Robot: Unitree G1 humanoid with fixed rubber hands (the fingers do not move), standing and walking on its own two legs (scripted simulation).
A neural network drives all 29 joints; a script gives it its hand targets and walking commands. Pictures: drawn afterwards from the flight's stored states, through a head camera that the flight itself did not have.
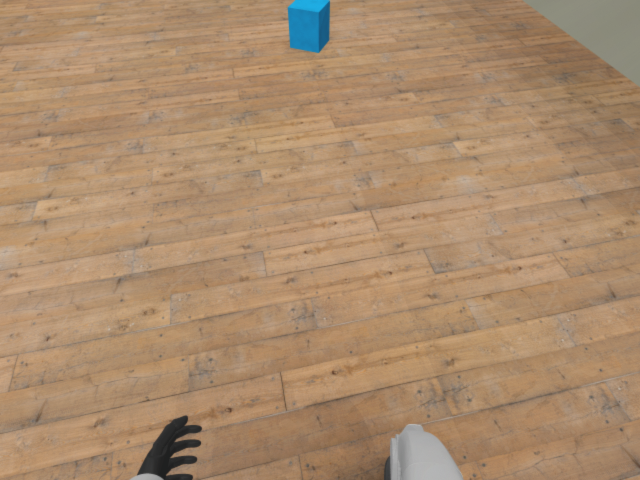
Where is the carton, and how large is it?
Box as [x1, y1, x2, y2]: [288, 0, 329, 52]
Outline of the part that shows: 295,0 288,7 290,47 318,52 328,40 329,0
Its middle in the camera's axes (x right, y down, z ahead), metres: -0.08 -1.47 +2.57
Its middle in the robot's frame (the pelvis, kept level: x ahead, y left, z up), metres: +2.81 -0.06 -0.66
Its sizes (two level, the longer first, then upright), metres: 0.210 0.200 0.250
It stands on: the floor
